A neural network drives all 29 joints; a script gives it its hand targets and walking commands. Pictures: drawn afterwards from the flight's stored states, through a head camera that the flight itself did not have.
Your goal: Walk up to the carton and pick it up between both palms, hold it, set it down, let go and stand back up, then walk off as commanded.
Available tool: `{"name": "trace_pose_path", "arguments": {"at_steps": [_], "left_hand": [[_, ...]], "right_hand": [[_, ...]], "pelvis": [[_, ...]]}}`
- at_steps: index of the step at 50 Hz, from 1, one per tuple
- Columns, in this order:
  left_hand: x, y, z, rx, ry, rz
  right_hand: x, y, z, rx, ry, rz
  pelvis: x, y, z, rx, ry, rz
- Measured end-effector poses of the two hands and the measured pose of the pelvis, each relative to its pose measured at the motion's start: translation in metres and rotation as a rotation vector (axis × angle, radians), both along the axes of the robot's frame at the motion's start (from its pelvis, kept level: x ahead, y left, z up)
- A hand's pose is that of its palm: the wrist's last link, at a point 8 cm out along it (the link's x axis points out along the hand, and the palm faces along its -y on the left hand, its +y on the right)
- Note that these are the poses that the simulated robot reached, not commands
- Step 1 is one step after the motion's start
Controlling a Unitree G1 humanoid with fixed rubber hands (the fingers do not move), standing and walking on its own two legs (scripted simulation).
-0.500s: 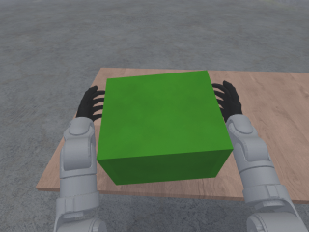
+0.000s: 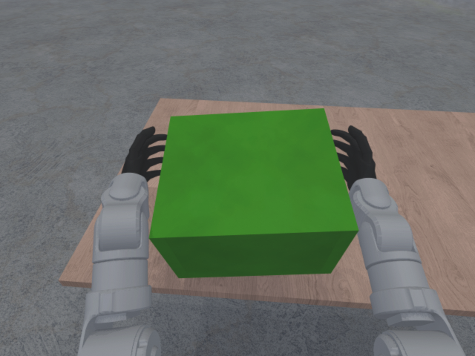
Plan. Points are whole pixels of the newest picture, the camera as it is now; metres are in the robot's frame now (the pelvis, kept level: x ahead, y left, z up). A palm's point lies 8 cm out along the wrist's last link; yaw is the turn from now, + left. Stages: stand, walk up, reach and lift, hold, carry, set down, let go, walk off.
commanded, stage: set down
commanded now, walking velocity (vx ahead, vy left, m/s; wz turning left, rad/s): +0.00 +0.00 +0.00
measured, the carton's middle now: (250, 194) +0.36 +0.00 +0.12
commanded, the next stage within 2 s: none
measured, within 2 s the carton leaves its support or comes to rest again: neither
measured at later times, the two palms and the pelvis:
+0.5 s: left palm (147, 177) +0.40 +0.18 +0.12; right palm (343, 172) +0.39 -0.17 +0.14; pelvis +0.04 +0.01 +0.00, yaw +0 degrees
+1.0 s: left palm (154, 181) +0.40 +0.17 +0.12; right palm (354, 185) +0.36 -0.18 +0.14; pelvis +0.02 +0.01 +0.00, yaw +1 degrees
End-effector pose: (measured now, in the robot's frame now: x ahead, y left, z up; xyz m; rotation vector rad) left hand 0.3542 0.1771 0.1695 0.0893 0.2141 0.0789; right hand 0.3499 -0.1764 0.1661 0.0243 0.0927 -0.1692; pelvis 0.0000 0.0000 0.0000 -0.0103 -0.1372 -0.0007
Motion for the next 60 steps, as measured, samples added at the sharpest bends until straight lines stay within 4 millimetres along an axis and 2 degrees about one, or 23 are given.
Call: {"name": "trace_pose_path", "arguments": {"at_steps": [10, 13, 15, 18, 24, 27, 30, 37, 40, 43, 51, 55, 60], "left_hand": [[0.025, 0.005, 0.031, 0.034, -0.127, -0.016], [0.033, 0.005, 0.034, 0.051, -0.143, -0.011], [0.039, 0.005, 0.029, 0.060, -0.130, -0.014], [0.046, 0.005, 0.010, 0.070, -0.084, -0.007], [0.049, 0.003, -0.043, 0.063, 0.016, -0.014], [0.044, 0.001, -0.057, 0.057, 0.025, -0.014], [0.041, -0.001, -0.056, 0.057, 0.012, -0.016], [0.055, -0.014, -0.022, 0.084, -0.050, -0.047], [0.057, -0.015, -0.016, 0.099, -0.044, -0.061], [0.054, -0.014, -0.023, 0.097, -0.012, -0.071], [0.042, -0.011, -0.057, 0.054, 0.054, -0.077], [0.046, -0.014, -0.057, 0.045, 0.057, -0.087], [0.061, -0.020, -0.045, 0.068, 0.050, -0.111]], "right_hand": [[0.017, 0.006, 0.028, -0.029, -0.148, -0.013], [0.023, 0.007, 0.034, -0.044, -0.183, -0.020], [0.028, 0.008, 0.032, -0.047, -0.191, -0.023], [0.034, 0.009, 0.021, -0.055, -0.182, -0.026], [0.037, 0.009, -0.018, -0.056, -0.133, -0.029], [0.031, 0.007, -0.032, -0.049, -0.122, -0.031], [0.025, 0.005, -0.034, -0.036, -0.135, -0.039], [0.026, -0.007, -0.017, -0.033, -0.192, -0.083], [0.024, -0.008, -0.013, -0.040, -0.187, -0.090], [0.021, -0.008, -0.014, -0.052, -0.175, -0.088], [0.008, -0.003, -0.030, -0.077, -0.127, -0.091], [0.006, -0.005, -0.032, -0.085, -0.119, -0.108], [0.012, -0.011, -0.029, -0.074, -0.118, -0.135]], "pelvis": [[0.012, 0.009, 0.000, 0.003, 0.009, 0.010], [0.019, 0.010, 0.001, 0.004, -0.004, 0.009], [0.024, 0.011, 0.001, 0.005, -0.012, 0.006], [0.030, 0.011, 0.001, 0.004, -0.019, 0.003], [0.039, 0.010, 0.001, 0.003, -0.012, 0.005], [0.042, 0.008, 0.002, 0.004, -0.002, 0.010], [0.045, 0.007, 0.004, 0.004, 0.002, 0.013], [0.043, 0.006, -0.001, 0.001, -0.018, 0.037], [0.038, 0.008, -0.001, 0.003, -0.035, 0.029], [0.031, 0.009, 0.000, 0.005, -0.039, 0.025], [0.014, 0.009, 0.001, 0.007, -0.024, 0.023], [0.010, 0.009, 0.001, 0.008, -0.010, 0.021], [0.010, 0.010, 0.001, 0.009, 0.004, 0.016]]}}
